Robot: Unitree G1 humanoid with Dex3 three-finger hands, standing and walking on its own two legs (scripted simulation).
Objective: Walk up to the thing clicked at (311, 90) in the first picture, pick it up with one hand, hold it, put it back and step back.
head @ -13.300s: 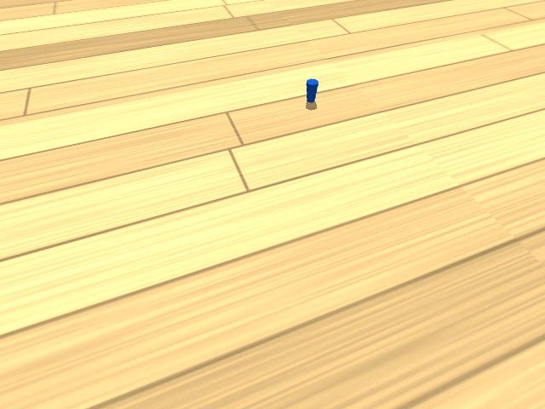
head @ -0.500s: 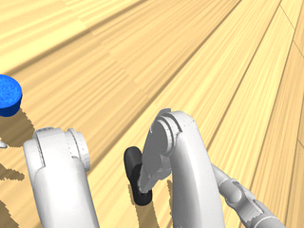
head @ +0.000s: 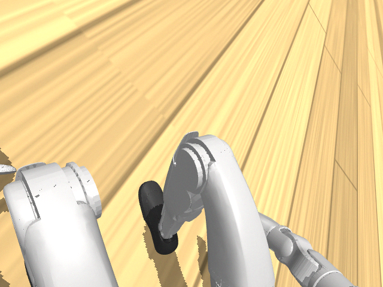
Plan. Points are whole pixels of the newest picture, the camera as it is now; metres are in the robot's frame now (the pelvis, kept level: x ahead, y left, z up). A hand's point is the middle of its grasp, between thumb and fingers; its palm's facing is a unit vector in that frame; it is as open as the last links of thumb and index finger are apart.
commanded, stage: close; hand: left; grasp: from the side
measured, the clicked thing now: out of the picture +0.43 +0.26 -0.22
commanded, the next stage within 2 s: settle in 0.62 s
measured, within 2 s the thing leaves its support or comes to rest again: leaves its support in 1.06 s
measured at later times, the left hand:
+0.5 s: hand out of the picture +0.43 +0.25 -0.19, palm faces +0.31 -0.95 +0.00, open 10.6 cm
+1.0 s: hand out of the picture +0.43 +0.26 -0.19, palm faces +0.33 -0.94 +0.01, open 10.2 cm
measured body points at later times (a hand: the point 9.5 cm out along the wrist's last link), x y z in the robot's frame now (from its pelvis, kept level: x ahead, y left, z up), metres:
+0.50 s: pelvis +0.00 +0.00 +0.00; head +0.23 +0.20 +0.33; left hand +0.40 +0.30 -0.19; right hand +0.17 -0.24 -0.02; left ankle +0.09 +0.11 -0.25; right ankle +0.17 -0.14 -0.25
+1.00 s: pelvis +0.00 +0.00 +0.00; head +0.23 +0.21 +0.32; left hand +0.41 +0.31 -0.19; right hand +0.16 -0.24 -0.02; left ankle +0.09 +0.11 -0.25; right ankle +0.17 -0.14 -0.25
